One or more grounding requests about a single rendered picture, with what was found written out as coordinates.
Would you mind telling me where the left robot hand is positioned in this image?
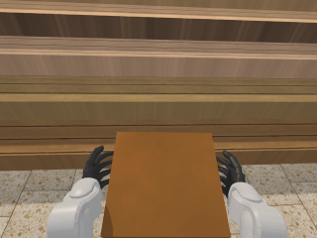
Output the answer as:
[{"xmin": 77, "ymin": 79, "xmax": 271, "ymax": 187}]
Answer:
[{"xmin": 82, "ymin": 145, "xmax": 114, "ymax": 189}]

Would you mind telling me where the robot right forearm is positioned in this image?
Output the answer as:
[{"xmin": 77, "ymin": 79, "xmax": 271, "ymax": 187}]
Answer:
[{"xmin": 227, "ymin": 181, "xmax": 288, "ymax": 238}]

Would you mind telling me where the robot left forearm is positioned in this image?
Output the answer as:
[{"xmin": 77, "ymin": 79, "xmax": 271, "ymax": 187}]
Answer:
[{"xmin": 47, "ymin": 178, "xmax": 103, "ymax": 238}]

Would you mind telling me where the right robot hand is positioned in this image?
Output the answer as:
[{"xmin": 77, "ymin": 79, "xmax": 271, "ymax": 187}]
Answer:
[{"xmin": 216, "ymin": 150, "xmax": 246, "ymax": 198}]

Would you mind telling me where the carton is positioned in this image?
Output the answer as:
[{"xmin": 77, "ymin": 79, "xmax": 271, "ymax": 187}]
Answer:
[{"xmin": 100, "ymin": 132, "xmax": 231, "ymax": 238}]

